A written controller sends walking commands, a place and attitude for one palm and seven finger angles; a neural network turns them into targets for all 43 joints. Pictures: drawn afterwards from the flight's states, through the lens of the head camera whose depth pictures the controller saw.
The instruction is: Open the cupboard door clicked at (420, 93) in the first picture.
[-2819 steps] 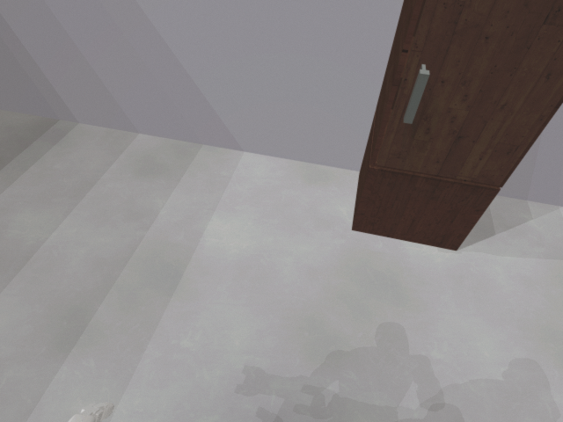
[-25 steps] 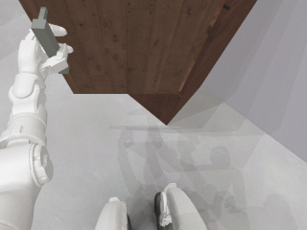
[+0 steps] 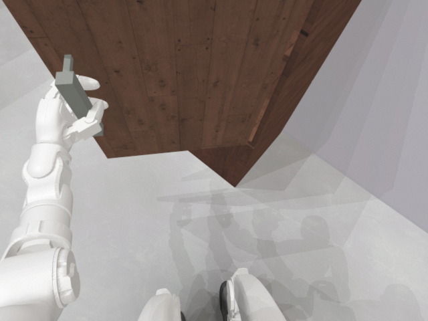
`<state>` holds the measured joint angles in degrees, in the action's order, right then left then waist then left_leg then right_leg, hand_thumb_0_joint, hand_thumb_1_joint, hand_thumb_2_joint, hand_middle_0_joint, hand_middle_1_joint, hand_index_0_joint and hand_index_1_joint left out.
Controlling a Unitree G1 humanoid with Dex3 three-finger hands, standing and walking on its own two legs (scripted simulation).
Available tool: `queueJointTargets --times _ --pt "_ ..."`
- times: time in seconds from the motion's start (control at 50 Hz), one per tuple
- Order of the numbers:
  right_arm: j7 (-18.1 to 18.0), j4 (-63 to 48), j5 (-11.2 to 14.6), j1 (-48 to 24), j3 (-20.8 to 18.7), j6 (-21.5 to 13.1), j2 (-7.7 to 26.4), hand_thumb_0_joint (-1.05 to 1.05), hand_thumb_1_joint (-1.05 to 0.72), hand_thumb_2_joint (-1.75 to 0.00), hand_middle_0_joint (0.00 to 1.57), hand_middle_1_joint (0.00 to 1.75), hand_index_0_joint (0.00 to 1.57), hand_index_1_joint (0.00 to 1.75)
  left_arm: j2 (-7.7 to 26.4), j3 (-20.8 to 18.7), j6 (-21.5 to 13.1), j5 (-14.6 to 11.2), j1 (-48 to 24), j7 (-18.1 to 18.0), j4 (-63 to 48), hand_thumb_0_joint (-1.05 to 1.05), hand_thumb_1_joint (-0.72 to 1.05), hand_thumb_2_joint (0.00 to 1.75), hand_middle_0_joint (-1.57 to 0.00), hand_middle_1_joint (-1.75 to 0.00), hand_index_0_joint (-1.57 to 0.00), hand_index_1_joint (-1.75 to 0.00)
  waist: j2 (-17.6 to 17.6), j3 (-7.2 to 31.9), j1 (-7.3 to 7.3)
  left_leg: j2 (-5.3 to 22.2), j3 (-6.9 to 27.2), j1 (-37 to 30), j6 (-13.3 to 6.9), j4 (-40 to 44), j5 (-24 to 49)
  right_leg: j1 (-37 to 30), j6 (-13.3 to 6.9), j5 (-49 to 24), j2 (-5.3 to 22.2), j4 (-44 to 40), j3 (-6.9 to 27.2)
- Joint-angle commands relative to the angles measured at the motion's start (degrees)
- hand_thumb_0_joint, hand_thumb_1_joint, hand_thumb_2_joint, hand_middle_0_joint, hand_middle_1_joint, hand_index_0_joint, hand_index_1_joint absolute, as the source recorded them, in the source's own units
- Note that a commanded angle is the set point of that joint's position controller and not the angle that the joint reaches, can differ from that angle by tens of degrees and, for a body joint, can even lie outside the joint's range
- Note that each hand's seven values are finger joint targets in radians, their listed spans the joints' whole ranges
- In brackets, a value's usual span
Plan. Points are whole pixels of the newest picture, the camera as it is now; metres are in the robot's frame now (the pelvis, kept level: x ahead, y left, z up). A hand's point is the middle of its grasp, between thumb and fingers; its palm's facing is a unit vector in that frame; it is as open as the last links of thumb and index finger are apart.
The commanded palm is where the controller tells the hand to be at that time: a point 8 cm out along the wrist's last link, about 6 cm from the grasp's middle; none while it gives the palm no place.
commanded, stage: pull the door open along its arc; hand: left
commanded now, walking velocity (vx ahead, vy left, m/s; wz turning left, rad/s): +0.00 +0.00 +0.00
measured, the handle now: (83, 98) +0.52 +0.21 +0.04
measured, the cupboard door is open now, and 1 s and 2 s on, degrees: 48 83 85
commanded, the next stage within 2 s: open thumb and fingers to let go in 0.56 s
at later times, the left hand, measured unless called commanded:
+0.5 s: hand (150, 218) +0.29 +0.08 +0.04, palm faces +0.35 -0.94 +0.01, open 6.4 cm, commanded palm +0.22 +0.15 +0.04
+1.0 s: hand (162, 229) +0.27 +0.07 +0.04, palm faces +0.40 -0.91 +0.00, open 8.9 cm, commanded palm +0.22 +0.11 +0.04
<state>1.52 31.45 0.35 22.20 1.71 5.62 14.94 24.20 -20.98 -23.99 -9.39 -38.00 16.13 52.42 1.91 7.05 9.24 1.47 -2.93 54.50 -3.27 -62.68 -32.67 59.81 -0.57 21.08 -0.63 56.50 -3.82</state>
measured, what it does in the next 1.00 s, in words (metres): shifts its weight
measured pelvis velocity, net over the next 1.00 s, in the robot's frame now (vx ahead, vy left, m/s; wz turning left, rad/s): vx -0.02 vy -0.06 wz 0.10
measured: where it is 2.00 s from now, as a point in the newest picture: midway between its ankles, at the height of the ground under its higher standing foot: outside the picture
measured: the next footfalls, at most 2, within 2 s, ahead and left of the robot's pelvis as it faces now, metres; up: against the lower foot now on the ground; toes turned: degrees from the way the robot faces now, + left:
none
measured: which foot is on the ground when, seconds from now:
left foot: down 0.00-1.00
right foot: down 0.00-1.00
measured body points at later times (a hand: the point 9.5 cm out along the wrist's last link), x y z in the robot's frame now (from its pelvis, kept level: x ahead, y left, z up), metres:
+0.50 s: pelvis +0.00 -0.02 +0.01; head +0.08 -0.02 +0.45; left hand +0.26 +0.13 +0.05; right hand +0.22 -0.21 -0.09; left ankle -0.04 +0.08 -0.66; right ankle +0.05 -0.12 -0.66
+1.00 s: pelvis -0.02 -0.06 +0.00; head +0.05 -0.07 +0.45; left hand +0.24 +0.11 +0.05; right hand +0.16 -0.28 -0.11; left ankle -0.04 +0.08 -0.66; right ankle +0.05 -0.12 -0.66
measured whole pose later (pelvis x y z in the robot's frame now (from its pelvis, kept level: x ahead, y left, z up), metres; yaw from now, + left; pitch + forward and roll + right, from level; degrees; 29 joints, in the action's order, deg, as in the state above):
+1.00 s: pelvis -0.02 -0.06 +0.00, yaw +6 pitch +15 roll +1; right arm -0.7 33.6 -3.2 11.5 -1.1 -3.5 12.2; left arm -2.7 7.1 -24.0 0.8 5.4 -24.9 11.7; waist 1.7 7.5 0.5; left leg -0.5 0.7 46.1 1.3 -61.3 -30.4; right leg 52.3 -5.0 23.7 1.7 60.4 -7.1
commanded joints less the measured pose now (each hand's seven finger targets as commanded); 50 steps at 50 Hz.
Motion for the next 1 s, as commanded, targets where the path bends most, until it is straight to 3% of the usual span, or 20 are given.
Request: queueJointTargets --times 0.0,0.06,0.08,0.1,0.12,0.14,0.16,0.18,0.22,0.24,0.32,0.34,0.46,0.5,0.62,0.64,0.72,0.8,0.9,0.98 --pt "0.09 -6.62 0.41 5.20 -4.21 -2.33 9.19 0.00 -0.90 -0.90 0.20 0.30 0.20 0.30 5.66 2.11 -3.47 -2.81 3.02 1.06 -19.80 0.00 0.90 0.90 -0.40 -1.35 -0.40 -1.35 2.33 29.62 -5.41 -0.58 4.11 -12.34 2.38 9.02 38.97 -29.91 -1.51 -27.28 -0.79 -2.51 1.84" --pt "0.71 -7.63 0.69 2.63 -4.68 -3.44 8.45 0.00 -0.90 -0.90 0.20 0.30 0.20 0.30 0.31 5.17 -3.66 -4.28 12.99 0.01 -28.50 0.00 0.90 0.90 -0.40 -1.35 -0.40 -1.35 1.19 27.79 -6.29 -0.54 3.62 -12.92 2.74 10.13 38.86 -30.89 -1.22 -27.58 -0.41 -2.74 1.49" --pt "0.89 -8.12 0.57 0.29 -5.08 -4.27 7.09 0.00 -0.90 -0.90 0.20 0.30 0.20 0.30 -1.31 -1.16 -3.89 -7.00 14.24 -8.45 -33.58 0.00 0.90 0.90 -0.40 -1.35 -0.40 -1.35 0.14 25.70 -9.86 -0.62 3.33 -11.44 3.70 10.70 37.16 -29.63 -1.09 -25.16 -0.72 -3.08 0.43" --pt "1.22 -8.05 0.28 -0.98 -4.81 -5.04 6.81 0.00 -0.90 -0.90 0.20 0.30 0.20 0.30 -6.46 4.64 -4.00 -5.42 17.04 -12.82 -35.25 0.00 0.90 0.90 -0.40 -1.35 -0.40 -1.35 1.78 23.72 -8.88 -0.64 3.74 -12.57 4.37 10.96 36.59 -27.76 -1.17 -22.98 -0.76 -2.89 -0.13" --pt "1.68 -7.64 -0.17 -1.45 -5.05 -5.53 6.48 0.00 -0.90 -0.90 0.20 0.30 0.20 0.30 -8.66 5.80 -4.17 -4.46 18.38 -16.62 -38.30 0.00 0.90 0.90 -0.40 -1.35 -0.40 -1.35 3.28 23.58 -8.74 -0.47 3.82 -13.82 5.17 10.78 37.42 -26.33 -1.15 -22.15 -0.56 -2.39 -0.46" --pt "1.93 -7.18 -0.64 -1.58 -5.20 -5.74 6.17 0.00 -0.90 -0.90 0.20 0.30 0.20 0.30 -10.46 6.84 -4.34 -3.05 21.63 -20.21 -39.05 0.00 0.90 0.90 -0.40 -1.35 -0.40 -1.35 0.33 23.30 -8.94 -0.36 3.70 -13.95 5.30 10.51 37.54 -26.64 -1.25 -22.31 -0.53 -2.17 -0.63" --pt "2.07 -7.27 -1.05 -2.11 -5.27 -5.90 5.90 0.00 -0.90 -0.90 0.20 0.30 0.20 0.30 -11.19 7.21 -4.67 -1.48 24.01 -23.58 -41.32 0.00 0.90 0.90 -0.40 -1.35 -0.40 -1.35 -0.45 23.63 -9.50 -0.38 3.73 -13.70 5.58 10.50 37.83 -27.64 -1.46 -22.82 -0.37 -1.68 -0.49" --pt "2.27 -7.69 -1.49 -3.10 -5.22 -5.98 5.27 0.00 -0.90 -0.90 0.20 0.30 0.20 0.30 -12.81 8.55 -4.99 0.29 26.72 -26.63 -44.15 0.00 0.90 0.90 -0.40 -1.35 -0.40 -1.35 1.94 23.94 -10.45 -0.49 3.55 -14.34 5.86 10.43 38.91 -27.94 -1.72 -23.16 -0.05 -1.25 -0.27" --pt "2.44 -8.08 -2.46 -4.54 -5.23 -5.97 4.32 0.00 -0.90 -0.90 0.20 0.30 0.20 0.30 -15.50 12.00 -5.45 4.65 29.42 -32.58 -49.02 0.00 0.90 0.90 -0.40 -1.35 -0.40 -1.35 1.52 24.18 -10.74 -0.33 3.86 -15.49 6.09 9.87 40.04 -27.70 -1.94 -23.20 0.16 -0.67 -0.26" --pt "2.53 -8.41 -2.80 -5.32 -5.16 -5.91 3.84 0.00 -0.90 -0.90 0.20 0.30 0.20 0.30 -17.93 13.92 -5.11 6.42 33.31 -35.26 -49.02 0.00 0.90 0.90 -0.40 -1.35 -0.40 -1.35 -0.07 22.69 -11.02 -0.51 3.68 -14.75 5.88 9.94 38.49 -28.07 -2.00 -23.02 0.27 -0.81 -0.36" --pt "1.56 -9.44 -3.48 -8.98 -4.68 -5.49 2.52 0.00 -0.90 -0.90 0.20 0.30 0.20 0.30 -20.84 18.39 -4.35 12.20 38.59 -43.08 -52.71 0.00 0.90 0.90 -0.40 -1.35 -0.40 -1.35 -3.12 20.68 -11.50 -1.63 3.70 -12.00 4.85 10.91 28.52 -30.22 -2.12 -20.43 0.58 -1.38 0.42" --pt "1.16 -9.25 -3.52 -9.48 -4.54 -5.47 2.14 0.00 -0.90 -0.90 0.20 0.30 0.20 0.30 -21.78 19.82 -4.16 13.10 40.11 -43.78 -52.76 0.00 0.90 0.90 -0.40 -1.35 -0.40 -1.35 -5.06 20.05 -11.22 -1.81 3.79 -11.73 4.65 11.14 26.57 -30.76 -2.03 -19.81 0.68 -1.87 0.54" --pt "-0.65 -9.88 -3.52 -13.46 -3.36 -6.12 0.13 0.00 -0.90 -0.90 0.20 0.30 0.20 0.30 -24.68 24.00 -2.98 13.71 50.64 -44.30 -57.44 0.00 0.90 0.90 -0.40 -1.35 -0.40 -1.35 -5.53 16.54 -11.79 -2.95 3.05 -10.21 3.91 12.05 19.58 -33.87 -1.81 -17.36 1.26 -4.76 2.22" --pt "-1.05 -9.71 -3.80 -14.29 -3.04 -6.90 -0.07 0.00 -0.90 -0.90 0.20 0.30 0.20 0.30 -26.56 26.76 -2.67 14.24 47.82 -44.63 -57.59 0.00 0.90 0.90 -0.40 -1.35 -0.40 -1.35 -5.56 14.37 -10.40 -3.09 3.43 -9.14 3.57 11.31 17.38 -32.11 -1.67 -15.40 1.61 -5.53 2.85" --pt "-0.97 -7.85 -4.99 -14.53 -3.23 -10.22 -0.26 0.00 -0.90 -0.90 0.20 0.30 0.20 0.30 -32.06 35.02 -3.61 17.62 41.47 -46.06 -56.53 0.00 0.90 0.90 -0.40 -1.35 -0.40 -1.35 -5.00 15.67 -8.02 -3.19 3.68 -7.94 3.37 7.79 15.92 -28.65 -1.23 -14.10 2.68 -4.81 4.27" --pt "-1.00 -7.29 -5.06 -14.54 -3.15 -10.73 -0.05 0.00 -0.90 -0.90 0.20 0.30 0.20 0.30 -32.87 36.61 -3.63 17.97 37.26 -46.13 -56.09 0.00 0.90 0.90 -0.40 -1.35 -0.40 -1.35 -5.20 15.47 -6.79 -3.19 3.85 -7.39 3.20 6.93 14.90 -27.43 -1.00 -12.87 3.02 -4.99 4.75" --pt "-1.78 -6.88 -4.66 -13.92 -3.75 -11.27 0.22 0.00 -0.90 -0.90 0.20 0.30 0.20 0.30 -28.24 31.75 -3.80 16.65 38.90 -44.56 -54.54 0.00 0.62 0.78 -0.38 -1.32 -0.38 -1.32 -7.76 19.16 -8.47 -3.70 3.59 -4.70 3.36 6.27 13.52 -32.96 -0.56 -12.85 4.25 -6.23 8.03" --pt "-2.43 -6.96 -3.94 -14.22 -3.71 -11.56 0.63 0.00 -0.90 -0.90 0.20 0.30 0.20 0.30 -27.56 30.16 -3.23 13.34 37.31 -42.02 -54.84 0.00 0.34 0.66 -0.36 -1.29 -0.36 -1.29 -8.57 19.39 -8.25 -3.88 3.59 -3.44 3.24 6.14 11.54 -34.85 -0.14 -9.45 5.10 -8.68 10.35" --pt "-2.59 -6.93 -3.62 -14.66 -3.69 -12.21 1.25 0.00 -0.90 -0.90 0.20 0.30 0.20 0.30 -26.47 28.27 -3.75 11.02 35.36 -40.88 -54.03 0.00 -0.01 0.51 -0.33 -1.25 -0.33 -1.25 -8.63 17.39 -8.36 -3.98 3.62 -2.37 3.11 6.29 9.04 -33.73 -0.13 -2.65 5.41 -10.35 11.33" --pt "-2.39 -6.57 -3.70 -14.62 -3.83 -12.64 1.39 0.00 -0.90 -0.90 0.20 0.30 0.20 0.30 -26.30 27.69 -4.27 11.20 34.54 -41.10 -51.44 0.00 -0.29 0.39 -0.32 -1.22 -0.32 -1.22 -8.93 15.95 -8.34 -3.95 3.35 -2.02 2.99 6.40 7.38 -31.98 0.00 1.84 5.48 -11.01 11.51"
